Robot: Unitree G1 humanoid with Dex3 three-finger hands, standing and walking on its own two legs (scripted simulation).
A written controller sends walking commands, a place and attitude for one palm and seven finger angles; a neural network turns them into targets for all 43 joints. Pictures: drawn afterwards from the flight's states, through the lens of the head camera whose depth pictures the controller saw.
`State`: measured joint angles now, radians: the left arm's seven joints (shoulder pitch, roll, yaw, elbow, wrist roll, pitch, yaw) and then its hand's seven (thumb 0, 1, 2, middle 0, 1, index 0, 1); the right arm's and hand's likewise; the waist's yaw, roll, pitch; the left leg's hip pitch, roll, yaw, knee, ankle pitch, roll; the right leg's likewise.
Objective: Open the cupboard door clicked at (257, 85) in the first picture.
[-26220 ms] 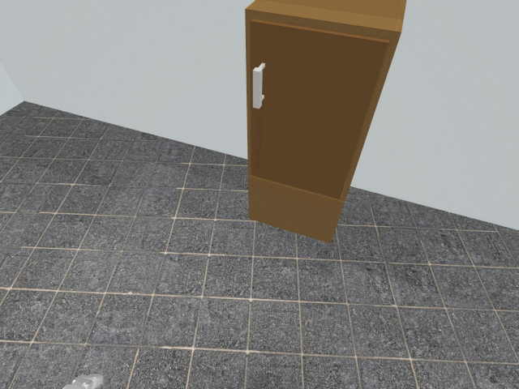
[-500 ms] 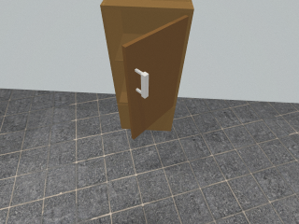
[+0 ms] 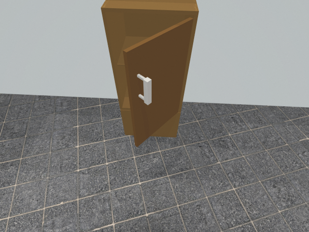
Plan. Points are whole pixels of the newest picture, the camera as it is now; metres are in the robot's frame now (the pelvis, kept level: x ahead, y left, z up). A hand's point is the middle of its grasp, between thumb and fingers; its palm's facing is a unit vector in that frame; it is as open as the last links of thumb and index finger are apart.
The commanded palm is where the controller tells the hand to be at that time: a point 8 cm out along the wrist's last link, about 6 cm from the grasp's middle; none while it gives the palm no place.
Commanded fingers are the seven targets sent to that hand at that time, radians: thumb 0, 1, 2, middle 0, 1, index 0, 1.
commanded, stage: walk to a spot facing it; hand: left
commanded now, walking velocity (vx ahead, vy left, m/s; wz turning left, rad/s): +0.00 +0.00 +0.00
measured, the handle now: (143, 89) +0.62 +0.08 -0.02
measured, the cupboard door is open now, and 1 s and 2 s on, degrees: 49 49 49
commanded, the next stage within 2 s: none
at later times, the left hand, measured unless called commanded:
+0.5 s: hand out of the picture +0.07 +0.16 -0.18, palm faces -0.13 -0.95 -0.27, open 7.3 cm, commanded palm none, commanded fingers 0.00 0.90 0.90 -0.20 -0.30 -0.20 -0.30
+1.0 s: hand (103, 226) +0.17 +0.17 -0.18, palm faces -0.41 -0.88 -0.23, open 7.4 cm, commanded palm none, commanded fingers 0.00 0.90 0.90 -0.20 -0.30 -0.20 -0.30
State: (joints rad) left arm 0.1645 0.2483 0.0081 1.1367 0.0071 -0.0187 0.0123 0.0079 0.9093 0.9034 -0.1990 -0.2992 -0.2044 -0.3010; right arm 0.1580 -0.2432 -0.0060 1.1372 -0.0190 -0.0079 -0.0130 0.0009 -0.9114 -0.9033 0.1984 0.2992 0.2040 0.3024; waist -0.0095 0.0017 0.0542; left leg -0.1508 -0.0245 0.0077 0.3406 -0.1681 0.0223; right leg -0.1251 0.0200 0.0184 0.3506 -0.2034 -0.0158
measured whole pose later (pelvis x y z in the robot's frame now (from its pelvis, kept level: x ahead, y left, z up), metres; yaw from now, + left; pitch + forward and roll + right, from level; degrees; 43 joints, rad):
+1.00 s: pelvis +0.00 +0.00 -0.01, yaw -30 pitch +0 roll -2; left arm 0.19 0.29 0.11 0.90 0.02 0.06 -0.03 0.01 0.91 0.90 -0.20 -0.30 -0.20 -0.30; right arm 0.16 -0.19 -0.03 0.89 -0.03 0.01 -0.04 0.00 -0.91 -0.90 0.20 0.30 0.21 0.30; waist 0.04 -0.03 0.10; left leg -0.23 0.07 0.00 0.51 -0.28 -0.03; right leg -0.52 0.05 0.03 1.01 -0.46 0.05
